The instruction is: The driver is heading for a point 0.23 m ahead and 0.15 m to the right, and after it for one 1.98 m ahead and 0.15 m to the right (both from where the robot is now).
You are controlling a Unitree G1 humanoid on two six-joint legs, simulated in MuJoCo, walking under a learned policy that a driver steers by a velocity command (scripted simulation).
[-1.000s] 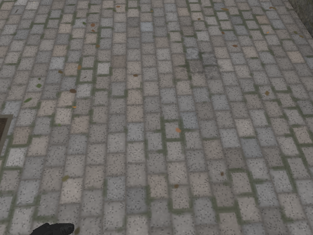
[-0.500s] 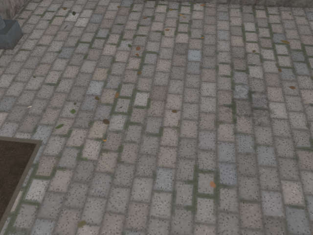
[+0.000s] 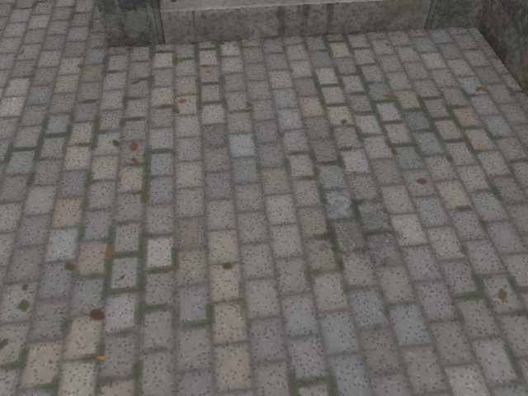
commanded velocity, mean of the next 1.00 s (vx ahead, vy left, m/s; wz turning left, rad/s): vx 0.50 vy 0.00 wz -0.26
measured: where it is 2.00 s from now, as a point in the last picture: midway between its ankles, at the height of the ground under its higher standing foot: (329, 194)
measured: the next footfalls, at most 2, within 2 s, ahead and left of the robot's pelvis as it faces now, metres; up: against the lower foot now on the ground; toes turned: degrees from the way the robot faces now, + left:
right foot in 0.20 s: +0.29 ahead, -0.14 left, +0.00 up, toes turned -9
left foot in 0.72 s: +0.63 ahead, +0.01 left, +0.00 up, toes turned -14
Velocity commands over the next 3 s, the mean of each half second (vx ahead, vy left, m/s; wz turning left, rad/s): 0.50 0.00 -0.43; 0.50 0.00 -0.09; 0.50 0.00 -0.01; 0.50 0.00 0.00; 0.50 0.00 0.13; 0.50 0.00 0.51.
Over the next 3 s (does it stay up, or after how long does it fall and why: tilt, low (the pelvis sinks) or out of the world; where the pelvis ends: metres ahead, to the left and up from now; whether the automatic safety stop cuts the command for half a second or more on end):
stays up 1.65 -0.31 -0.01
